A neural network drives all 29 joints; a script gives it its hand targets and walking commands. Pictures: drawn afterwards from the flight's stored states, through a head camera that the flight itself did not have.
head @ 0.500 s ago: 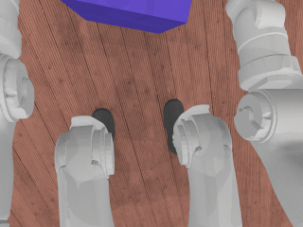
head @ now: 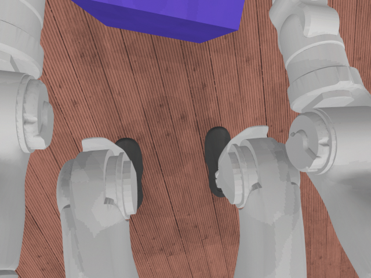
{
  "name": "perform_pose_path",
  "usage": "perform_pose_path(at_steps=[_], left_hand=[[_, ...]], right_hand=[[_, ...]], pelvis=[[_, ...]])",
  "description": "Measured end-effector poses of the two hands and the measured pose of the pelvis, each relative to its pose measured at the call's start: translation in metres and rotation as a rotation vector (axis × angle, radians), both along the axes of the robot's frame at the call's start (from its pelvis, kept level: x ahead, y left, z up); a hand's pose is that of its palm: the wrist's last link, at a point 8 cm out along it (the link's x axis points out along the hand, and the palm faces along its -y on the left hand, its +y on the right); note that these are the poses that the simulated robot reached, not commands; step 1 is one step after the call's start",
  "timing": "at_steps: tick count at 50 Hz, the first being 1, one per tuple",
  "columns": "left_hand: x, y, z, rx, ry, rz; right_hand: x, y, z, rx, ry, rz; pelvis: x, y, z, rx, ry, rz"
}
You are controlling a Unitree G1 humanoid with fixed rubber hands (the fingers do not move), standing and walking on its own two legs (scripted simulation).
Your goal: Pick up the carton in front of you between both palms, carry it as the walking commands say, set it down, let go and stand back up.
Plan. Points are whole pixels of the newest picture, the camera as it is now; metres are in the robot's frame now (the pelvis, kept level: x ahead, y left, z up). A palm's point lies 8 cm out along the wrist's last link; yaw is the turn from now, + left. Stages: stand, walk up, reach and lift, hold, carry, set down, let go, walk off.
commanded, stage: reach and lift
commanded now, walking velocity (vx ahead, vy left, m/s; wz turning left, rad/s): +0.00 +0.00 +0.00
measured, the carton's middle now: out of the picture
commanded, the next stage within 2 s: none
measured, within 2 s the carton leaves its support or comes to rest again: leaves its support in 0.46 s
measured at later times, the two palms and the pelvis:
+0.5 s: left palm out of the picture +0.58 +0.17 -0.17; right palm out of the picture +0.56 -0.14 -0.15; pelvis +0.01 +0.00 +0.00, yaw +1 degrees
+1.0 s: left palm out of the picture +0.52 +0.17 +0.04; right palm out of the picture +0.51 -0.13 +0.04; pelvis -0.01 -0.01 +0.10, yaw +4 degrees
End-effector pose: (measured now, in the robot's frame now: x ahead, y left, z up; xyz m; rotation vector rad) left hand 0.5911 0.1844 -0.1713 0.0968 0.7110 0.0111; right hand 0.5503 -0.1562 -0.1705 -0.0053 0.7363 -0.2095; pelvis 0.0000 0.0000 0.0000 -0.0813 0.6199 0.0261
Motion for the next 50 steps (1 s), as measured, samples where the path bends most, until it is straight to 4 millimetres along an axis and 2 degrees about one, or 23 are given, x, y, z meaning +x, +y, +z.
perform_pose_path(at_steps=[3,7,20,25,29,35,39,44,50], left_hand=[[-0.002,-0.006,-0.001,-0.007,0.005,-0.013],[-0.003,-0.015,-0.001,-0.012,0.01,-0.026],[-0.004,-0.017,0.0,-0.028,0.038,-0.048],[-0.011,-0.016,0.006,-0.02,0.03,-0.022],[-0.017,-0.015,0.035,-0.011,0.0,0.024],[-0.034,-0.011,0.11,-0.041,-0.032,0.063],[-0.051,-0.011,0.149,-0.038,-0.009,0.077],[-0.066,-0.012,0.184,-0.033,-0.003,0.084],[-0.073,-0.013,0.212,-0.039,-0.017,0.097]], right_hand=[[0.0,0.006,0.0,0.011,-0.004,0.013],[0.002,0.022,0.0,0.036,-0.01,0.026],[0.011,0.016,0.004,0.048,0.016,0.019],[0.01,0.02,0.016,0.042,0.002,-0.001],[0.004,0.027,0.043,0.037,-0.035,-0.036],[-0.013,0.03,0.11,0.052,-0.072,-0.027],[-0.027,0.03,0.147,0.048,-0.048,-0.014],[-0.04,0.029,0.181,0.041,-0.041,0.001],[-0.044,0.027,0.21,0.04,-0.056,0.011]], pelvis=[[-0.003,0.0,0.002,-0.001,-0.007,-0.001],[-0.006,0.0,0.004,0.0,-0.022,0.0],[0.004,0.002,-0.003,0.01,-0.003,0.001],[0.009,0.002,-0.002,0.013,0.027,0.003],[0.01,0.0,0.005,0.016,0.058,0.009],[0.005,-0.004,0.03,0.017,0.102,0.026],[-0.002,-0.006,0.054,0.021,0.118,0.034],[-0.01,-0.008,0.08,0.026,0.128,0.038],[-0.015,-0.01,0.101,0.03,0.137,0.038]])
